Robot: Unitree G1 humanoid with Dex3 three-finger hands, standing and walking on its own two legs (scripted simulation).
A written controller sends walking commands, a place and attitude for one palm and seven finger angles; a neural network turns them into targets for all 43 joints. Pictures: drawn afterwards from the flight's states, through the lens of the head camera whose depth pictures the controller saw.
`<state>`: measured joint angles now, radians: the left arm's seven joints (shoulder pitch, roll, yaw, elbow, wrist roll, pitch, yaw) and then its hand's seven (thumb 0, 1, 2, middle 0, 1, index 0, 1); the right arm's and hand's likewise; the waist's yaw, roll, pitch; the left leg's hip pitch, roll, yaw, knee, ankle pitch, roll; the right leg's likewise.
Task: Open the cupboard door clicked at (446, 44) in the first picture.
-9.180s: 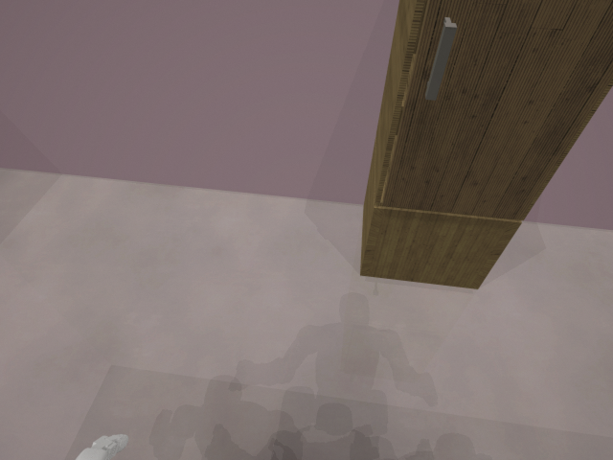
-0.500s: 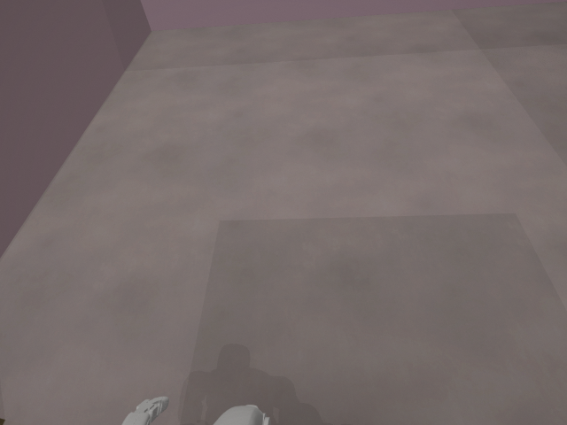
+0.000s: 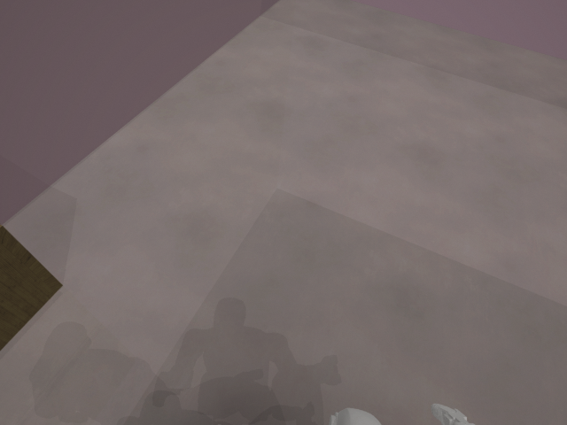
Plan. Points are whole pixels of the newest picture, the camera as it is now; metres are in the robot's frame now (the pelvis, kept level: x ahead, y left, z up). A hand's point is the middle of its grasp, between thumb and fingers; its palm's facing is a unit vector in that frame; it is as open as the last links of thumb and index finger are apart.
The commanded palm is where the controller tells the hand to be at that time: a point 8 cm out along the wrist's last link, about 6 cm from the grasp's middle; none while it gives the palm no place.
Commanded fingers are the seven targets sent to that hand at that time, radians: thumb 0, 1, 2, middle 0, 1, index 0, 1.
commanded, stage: turn to face it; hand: left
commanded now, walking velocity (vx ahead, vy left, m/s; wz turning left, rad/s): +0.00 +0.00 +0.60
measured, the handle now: out of the picture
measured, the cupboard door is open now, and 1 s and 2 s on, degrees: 0 0 0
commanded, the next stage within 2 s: take the last steps up to it in 1.70 s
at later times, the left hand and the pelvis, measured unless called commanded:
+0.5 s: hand out of the picture +0.06 +0.16 -0.13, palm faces +0.27 -0.92 -0.30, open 7.3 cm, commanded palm none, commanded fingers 0.00 0.90 0.90 -0.20 -0.30 -0.20 -0.30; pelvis -0.01 -0.06 +0.00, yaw +18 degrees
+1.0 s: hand out of the picture -0.14 +0.18 -0.18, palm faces +0.61 -0.75 -0.26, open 7.4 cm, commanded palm none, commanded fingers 0.00 0.90 0.90 -0.20 -0.30 -0.20 -0.30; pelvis -0.04 -0.02 -0.01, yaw +36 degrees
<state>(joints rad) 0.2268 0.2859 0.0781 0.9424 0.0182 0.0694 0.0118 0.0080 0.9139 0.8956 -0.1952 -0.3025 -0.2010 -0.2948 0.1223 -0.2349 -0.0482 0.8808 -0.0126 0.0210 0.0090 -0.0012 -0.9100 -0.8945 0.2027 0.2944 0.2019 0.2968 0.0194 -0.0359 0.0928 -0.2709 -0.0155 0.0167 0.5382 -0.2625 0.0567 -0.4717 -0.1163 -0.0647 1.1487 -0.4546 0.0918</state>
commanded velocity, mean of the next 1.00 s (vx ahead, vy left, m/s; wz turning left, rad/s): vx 0.00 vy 0.00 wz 0.60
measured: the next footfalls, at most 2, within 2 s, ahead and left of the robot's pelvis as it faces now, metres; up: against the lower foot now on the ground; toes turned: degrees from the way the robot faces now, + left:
right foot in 0.40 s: +0.06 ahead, -0.14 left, +0.00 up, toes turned +13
left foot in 0.88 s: -0.05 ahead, +0.09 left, +0.00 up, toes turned +38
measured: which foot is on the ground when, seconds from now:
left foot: down 0.00-0.40, up 0.42-0.86, down 0.88-1.00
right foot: up 0.00-0.38, down 0.40-0.88, up 0.90-1.00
